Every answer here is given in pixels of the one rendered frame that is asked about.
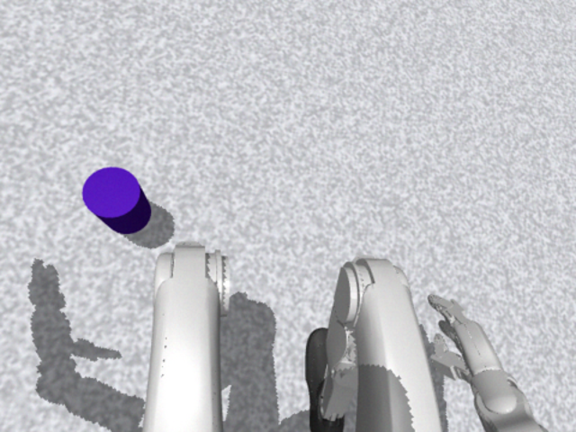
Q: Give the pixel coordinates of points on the right robot arm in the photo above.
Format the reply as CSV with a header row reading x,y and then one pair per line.
x,y
501,405

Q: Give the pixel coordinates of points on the can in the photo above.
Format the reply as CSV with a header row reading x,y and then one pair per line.
x,y
114,195

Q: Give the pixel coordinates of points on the right robot foot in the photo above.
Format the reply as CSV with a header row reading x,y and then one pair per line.
x,y
315,368

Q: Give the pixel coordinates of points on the right robot hand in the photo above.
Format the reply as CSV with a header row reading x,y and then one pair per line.
x,y
470,339

